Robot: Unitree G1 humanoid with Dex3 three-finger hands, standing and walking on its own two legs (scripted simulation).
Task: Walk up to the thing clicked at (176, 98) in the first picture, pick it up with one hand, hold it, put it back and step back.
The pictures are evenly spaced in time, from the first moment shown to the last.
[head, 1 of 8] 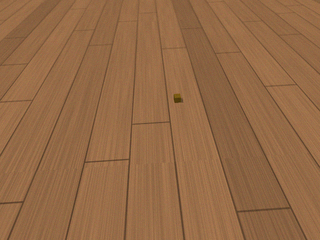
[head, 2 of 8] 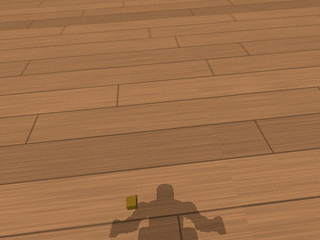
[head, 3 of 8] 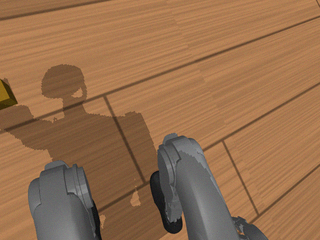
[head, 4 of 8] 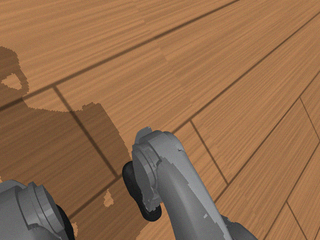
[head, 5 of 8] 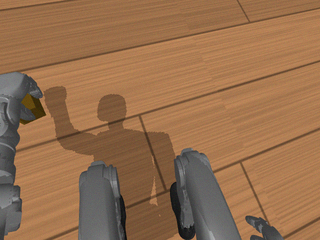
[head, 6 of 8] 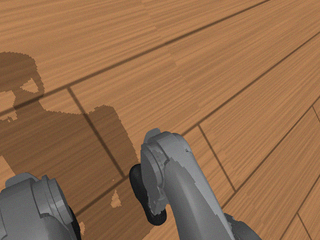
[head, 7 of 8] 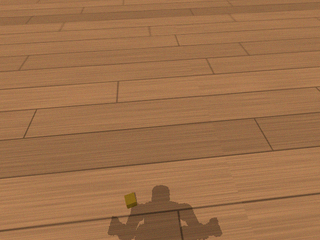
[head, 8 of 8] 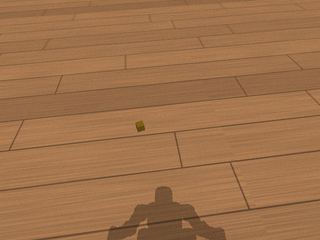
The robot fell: no
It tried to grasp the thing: yes
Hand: left
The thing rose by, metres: 0.67
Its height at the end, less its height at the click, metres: +0.00
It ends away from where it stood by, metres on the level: 0.02
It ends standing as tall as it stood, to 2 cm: yes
